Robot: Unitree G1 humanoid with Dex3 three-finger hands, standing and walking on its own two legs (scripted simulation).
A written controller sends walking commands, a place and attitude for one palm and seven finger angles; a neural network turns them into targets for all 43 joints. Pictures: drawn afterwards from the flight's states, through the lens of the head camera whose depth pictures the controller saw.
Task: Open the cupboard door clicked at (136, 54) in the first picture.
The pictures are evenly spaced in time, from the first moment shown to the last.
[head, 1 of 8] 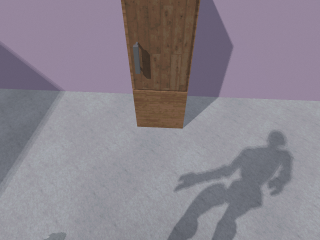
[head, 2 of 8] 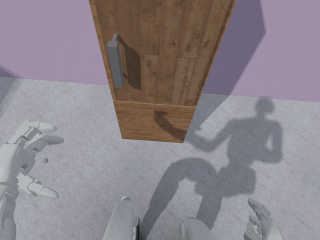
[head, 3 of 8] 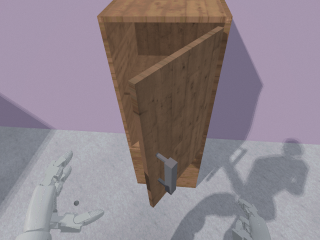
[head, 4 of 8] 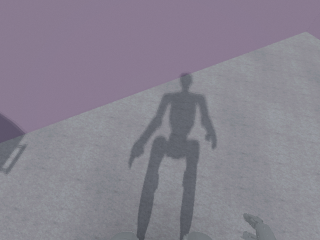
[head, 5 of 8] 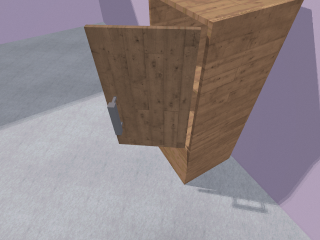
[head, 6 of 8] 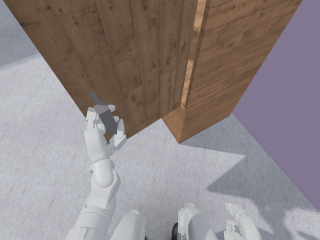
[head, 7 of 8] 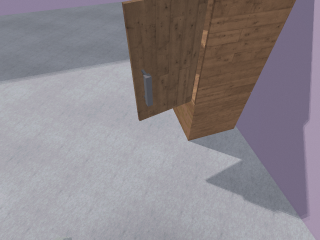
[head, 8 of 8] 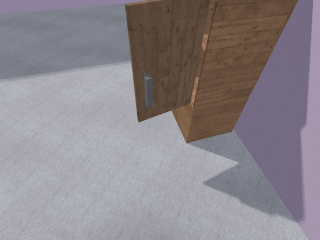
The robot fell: no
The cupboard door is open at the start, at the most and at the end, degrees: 0 101 100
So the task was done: yes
